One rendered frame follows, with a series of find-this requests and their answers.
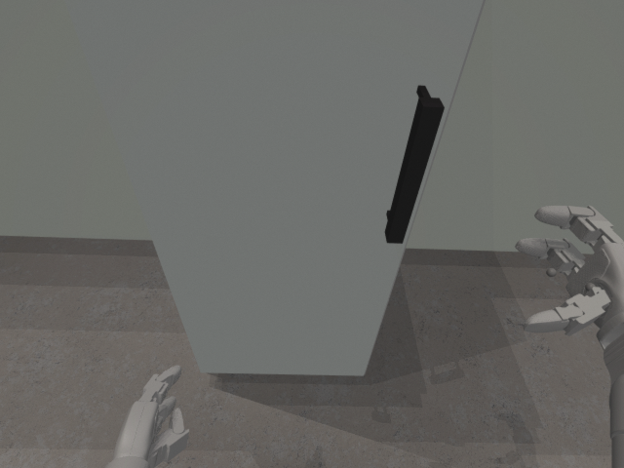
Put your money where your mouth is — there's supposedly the fridge door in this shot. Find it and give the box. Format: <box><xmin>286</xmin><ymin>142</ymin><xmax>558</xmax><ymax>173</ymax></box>
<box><xmin>64</xmin><ymin>0</ymin><xmax>484</xmax><ymax>376</ymax></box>

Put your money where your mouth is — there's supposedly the robot right forearm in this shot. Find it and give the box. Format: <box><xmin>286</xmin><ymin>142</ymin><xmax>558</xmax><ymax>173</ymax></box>
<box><xmin>597</xmin><ymin>312</ymin><xmax>624</xmax><ymax>468</ymax></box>

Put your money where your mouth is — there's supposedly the robot right hand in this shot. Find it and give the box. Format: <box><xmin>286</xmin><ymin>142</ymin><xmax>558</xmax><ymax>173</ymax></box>
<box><xmin>515</xmin><ymin>206</ymin><xmax>624</xmax><ymax>336</ymax></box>

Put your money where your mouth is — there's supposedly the handle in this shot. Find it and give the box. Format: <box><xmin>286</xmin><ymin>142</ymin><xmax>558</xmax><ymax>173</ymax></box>
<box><xmin>385</xmin><ymin>86</ymin><xmax>445</xmax><ymax>244</ymax></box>

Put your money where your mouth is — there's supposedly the robot left hand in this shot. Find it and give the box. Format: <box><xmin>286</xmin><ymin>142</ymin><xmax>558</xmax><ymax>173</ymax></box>
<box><xmin>112</xmin><ymin>365</ymin><xmax>189</xmax><ymax>468</ymax></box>

